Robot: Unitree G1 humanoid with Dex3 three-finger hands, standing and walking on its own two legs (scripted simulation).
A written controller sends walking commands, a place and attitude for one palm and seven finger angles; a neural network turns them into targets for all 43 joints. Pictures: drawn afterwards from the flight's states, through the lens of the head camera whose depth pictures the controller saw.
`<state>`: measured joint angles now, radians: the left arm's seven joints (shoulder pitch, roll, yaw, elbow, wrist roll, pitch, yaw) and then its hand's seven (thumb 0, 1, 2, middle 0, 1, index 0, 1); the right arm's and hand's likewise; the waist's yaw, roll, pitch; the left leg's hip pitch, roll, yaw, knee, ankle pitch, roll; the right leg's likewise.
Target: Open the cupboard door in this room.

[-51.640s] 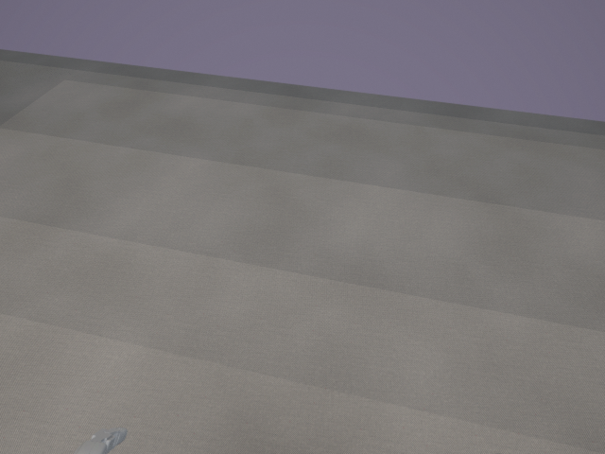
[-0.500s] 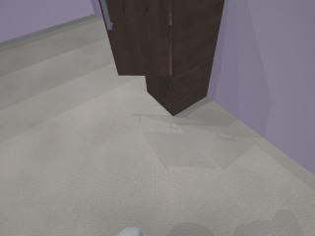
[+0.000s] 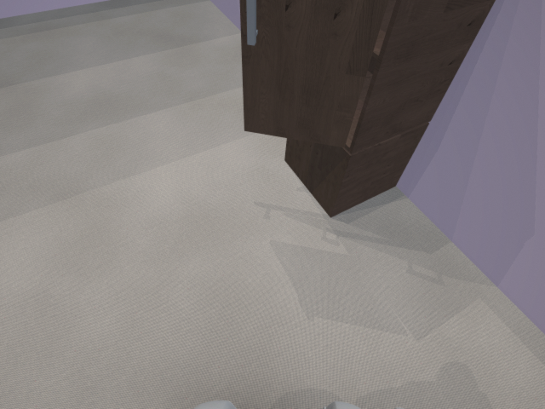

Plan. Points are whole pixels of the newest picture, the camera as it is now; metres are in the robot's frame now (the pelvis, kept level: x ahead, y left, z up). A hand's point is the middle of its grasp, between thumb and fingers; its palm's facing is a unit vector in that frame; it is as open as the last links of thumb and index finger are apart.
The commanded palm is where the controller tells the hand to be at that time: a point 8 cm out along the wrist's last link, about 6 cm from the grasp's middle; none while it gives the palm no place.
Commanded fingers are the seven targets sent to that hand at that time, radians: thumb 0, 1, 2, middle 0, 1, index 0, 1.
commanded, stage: take the last steps up to it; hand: left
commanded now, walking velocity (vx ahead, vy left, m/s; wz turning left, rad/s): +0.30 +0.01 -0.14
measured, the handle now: (253, 9) +0.97 +0.14 +0.09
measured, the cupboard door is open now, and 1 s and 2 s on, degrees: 49 49 49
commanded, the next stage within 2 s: come to a stop and stand still in 0.82 s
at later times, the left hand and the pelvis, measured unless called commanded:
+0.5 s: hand (220, 301) +0.31 +0.13 -0.16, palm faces -0.14 -0.98 -0.14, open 7.4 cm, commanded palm none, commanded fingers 0.00 0.90 0.90 -0.20 -0.30 -0.20 -0.30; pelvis +0.18 -0.01 +0.00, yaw -5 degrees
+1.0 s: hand (203, 298) +0.32 +0.17 -0.18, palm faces +0.02 -0.99 -0.13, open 7.4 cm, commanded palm none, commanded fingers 0.00 0.90 0.90 -0.20 -0.30 -0.20 -0.30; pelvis +0.35 +0.00 +0.00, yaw -3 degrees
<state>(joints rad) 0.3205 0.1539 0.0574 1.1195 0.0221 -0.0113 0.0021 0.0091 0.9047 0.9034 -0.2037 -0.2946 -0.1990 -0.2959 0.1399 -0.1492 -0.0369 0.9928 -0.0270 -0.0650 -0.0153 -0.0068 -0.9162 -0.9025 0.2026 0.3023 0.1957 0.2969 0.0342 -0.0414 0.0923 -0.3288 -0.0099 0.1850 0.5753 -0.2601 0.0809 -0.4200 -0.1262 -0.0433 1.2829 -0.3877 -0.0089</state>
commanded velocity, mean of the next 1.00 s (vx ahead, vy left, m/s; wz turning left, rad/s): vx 0.19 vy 0.00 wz -0.03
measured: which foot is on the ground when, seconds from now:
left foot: down 0.00-0.52, up 0.54-0.90, down 0.92-1.00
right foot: up 0.00-0.48, down 0.50-0.92, up 0.94-1.00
